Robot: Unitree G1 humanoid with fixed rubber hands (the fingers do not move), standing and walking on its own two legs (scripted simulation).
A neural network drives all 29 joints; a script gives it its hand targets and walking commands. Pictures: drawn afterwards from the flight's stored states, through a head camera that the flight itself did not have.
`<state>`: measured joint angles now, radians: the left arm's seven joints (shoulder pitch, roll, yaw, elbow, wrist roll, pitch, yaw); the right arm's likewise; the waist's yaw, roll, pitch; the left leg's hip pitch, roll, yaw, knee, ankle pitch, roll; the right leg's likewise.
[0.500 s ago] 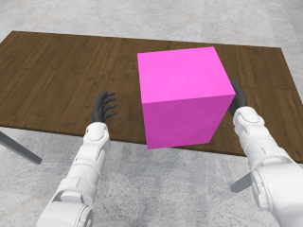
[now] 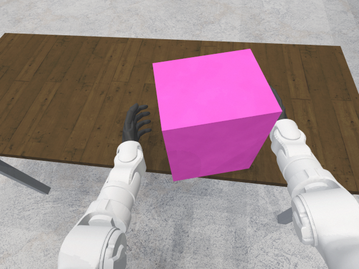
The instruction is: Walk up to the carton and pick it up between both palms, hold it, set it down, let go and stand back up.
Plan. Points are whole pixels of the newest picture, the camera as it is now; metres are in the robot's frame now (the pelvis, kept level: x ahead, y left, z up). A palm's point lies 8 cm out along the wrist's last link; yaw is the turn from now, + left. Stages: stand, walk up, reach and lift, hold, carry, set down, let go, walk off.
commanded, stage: reach and lift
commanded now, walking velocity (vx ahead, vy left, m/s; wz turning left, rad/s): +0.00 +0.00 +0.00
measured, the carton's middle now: (207, 122) +0.47 +0.00 +0.01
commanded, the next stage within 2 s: none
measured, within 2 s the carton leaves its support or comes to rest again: leaves its support in 1.66 s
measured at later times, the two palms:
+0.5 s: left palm (129, 158) +0.36 +0.16 +0.01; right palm (261, 128) +0.45 -0.12 +0.04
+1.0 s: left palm (126, 158) +0.36 +0.17 +0.01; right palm (257, 131) +0.44 -0.11 +0.03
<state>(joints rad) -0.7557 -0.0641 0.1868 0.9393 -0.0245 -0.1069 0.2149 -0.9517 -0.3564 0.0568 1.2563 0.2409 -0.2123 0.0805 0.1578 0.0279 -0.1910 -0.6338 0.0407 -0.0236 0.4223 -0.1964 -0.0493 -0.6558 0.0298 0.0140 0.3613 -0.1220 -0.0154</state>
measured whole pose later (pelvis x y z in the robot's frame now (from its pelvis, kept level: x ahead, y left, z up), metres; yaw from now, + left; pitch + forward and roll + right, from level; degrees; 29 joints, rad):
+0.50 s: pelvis -0.02 -0.02 +0.00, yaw +1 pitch +22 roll +1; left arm -0.71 -0.16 0.53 0.94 0.22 -0.24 0.18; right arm -0.95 -0.11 -0.42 1.24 -0.31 -0.31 0.02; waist 0.13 0.03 -0.16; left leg -0.61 0.05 0.03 0.36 -0.13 -0.04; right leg -0.65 0.03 0.00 0.36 -0.10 -0.04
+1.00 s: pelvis -0.03 -0.02 +0.00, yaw +2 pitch +21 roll +1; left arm -0.74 -0.16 0.57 0.94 0.28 -0.19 0.20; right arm -0.95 -0.07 -0.58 1.20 -0.40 -0.25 0.03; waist 0.13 0.01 -0.14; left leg -0.59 0.06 0.03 0.36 -0.13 -0.05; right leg -0.64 0.03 -0.01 0.36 -0.10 -0.04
